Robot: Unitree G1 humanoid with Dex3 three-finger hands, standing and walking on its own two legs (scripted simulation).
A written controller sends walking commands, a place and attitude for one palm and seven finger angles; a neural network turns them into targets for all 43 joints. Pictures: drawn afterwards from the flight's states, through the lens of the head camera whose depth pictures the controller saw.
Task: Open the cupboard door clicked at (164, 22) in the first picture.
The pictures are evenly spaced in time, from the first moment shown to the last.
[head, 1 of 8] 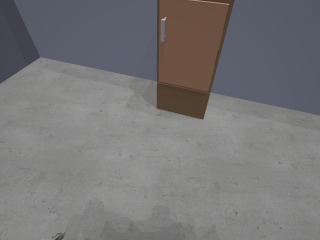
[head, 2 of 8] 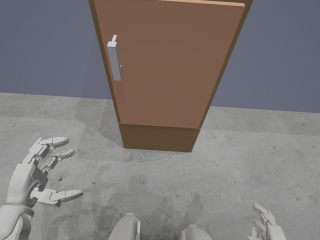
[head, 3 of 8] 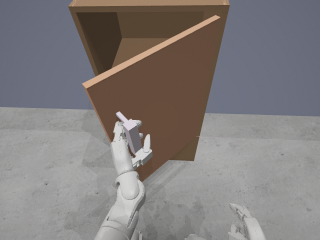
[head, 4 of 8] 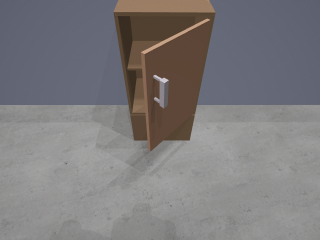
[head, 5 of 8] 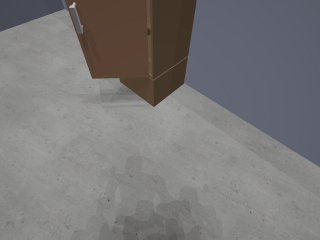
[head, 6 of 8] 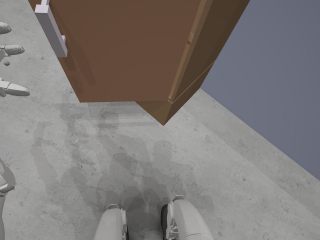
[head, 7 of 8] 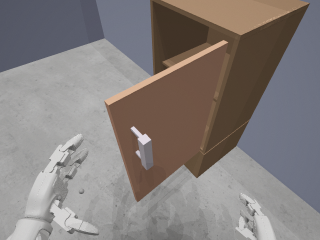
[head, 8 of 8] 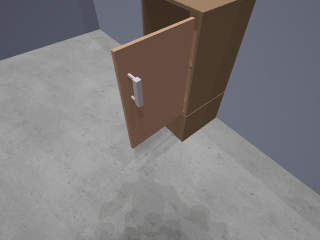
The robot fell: no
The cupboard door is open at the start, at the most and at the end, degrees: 0 93 93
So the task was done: yes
